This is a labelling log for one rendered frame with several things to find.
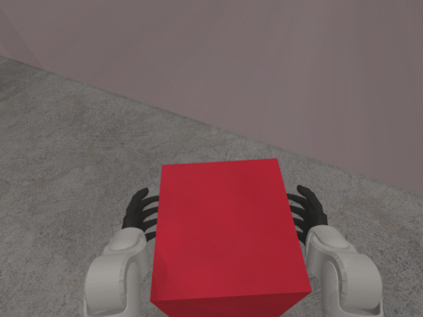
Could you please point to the carton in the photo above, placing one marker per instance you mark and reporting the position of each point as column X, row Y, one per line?
column 226, row 243

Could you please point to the right robot forearm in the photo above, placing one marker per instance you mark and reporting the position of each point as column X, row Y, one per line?
column 351, row 284

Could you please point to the left robot forearm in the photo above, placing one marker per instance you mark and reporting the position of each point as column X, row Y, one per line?
column 112, row 282

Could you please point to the left robot hand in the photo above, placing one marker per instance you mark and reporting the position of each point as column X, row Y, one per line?
column 135, row 214

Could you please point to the right robot hand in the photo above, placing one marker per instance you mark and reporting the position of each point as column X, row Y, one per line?
column 312, row 214

